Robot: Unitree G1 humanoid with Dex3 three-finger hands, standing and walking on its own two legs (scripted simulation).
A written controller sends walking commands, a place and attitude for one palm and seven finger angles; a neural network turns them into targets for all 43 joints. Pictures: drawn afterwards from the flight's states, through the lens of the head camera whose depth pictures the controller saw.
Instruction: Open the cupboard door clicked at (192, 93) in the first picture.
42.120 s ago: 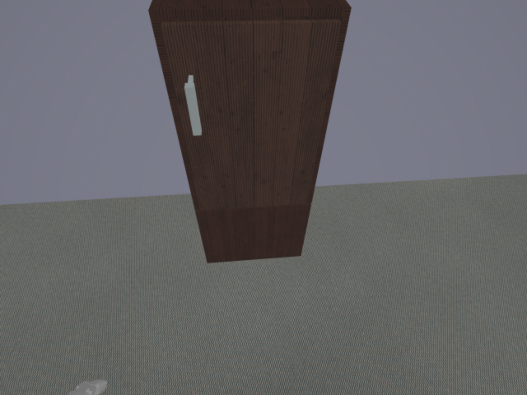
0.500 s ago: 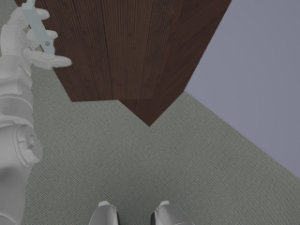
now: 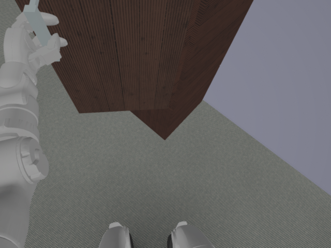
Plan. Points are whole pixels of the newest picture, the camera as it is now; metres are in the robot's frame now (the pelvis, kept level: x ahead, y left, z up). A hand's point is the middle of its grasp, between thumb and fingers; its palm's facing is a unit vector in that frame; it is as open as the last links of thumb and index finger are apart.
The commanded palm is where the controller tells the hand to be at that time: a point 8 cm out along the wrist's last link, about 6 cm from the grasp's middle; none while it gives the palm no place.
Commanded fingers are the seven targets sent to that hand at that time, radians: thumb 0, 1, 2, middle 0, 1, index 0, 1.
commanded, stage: close the thumb around the handle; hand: left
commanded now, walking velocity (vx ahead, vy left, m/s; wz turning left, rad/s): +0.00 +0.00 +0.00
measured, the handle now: (45, 30) +0.60 +0.20 +0.11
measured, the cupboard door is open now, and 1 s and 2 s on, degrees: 48 67 95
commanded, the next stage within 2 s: pull the door open along its arc in 0.04 s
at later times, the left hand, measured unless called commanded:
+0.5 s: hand (57, 60) +0.52 +0.17 +0.10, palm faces +0.00 -1.00 +0.00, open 5.6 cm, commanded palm +0.46 +0.22 +0.10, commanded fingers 0.00 0.90 0.90 -0.40 -1.35 -0.40 -1.35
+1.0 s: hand (78, 85) +0.45 +0.13 +0.10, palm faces +0.47 -0.88 -0.01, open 5.7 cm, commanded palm +0.41 +0.17 +0.10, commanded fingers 0.00 0.90 0.90 -0.40 -1.35 -0.40 -1.35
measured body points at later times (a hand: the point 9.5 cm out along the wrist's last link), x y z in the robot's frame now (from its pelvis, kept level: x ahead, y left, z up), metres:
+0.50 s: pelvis +0.01 +0.00 +0.01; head +0.12 +0.01 +0.45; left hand +0.51 +0.23 +0.10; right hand -0.02 -0.26 -0.10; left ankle +0.02 +0.10 -0.68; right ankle -0.03 -0.13 -0.68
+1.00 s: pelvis +0.00 -0.02 +0.01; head +0.06 -0.02 +0.46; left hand +0.42 +0.17 +0.10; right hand +0.12 -0.26 -0.11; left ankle +0.02 +0.10 -0.68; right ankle -0.03 -0.13 -0.68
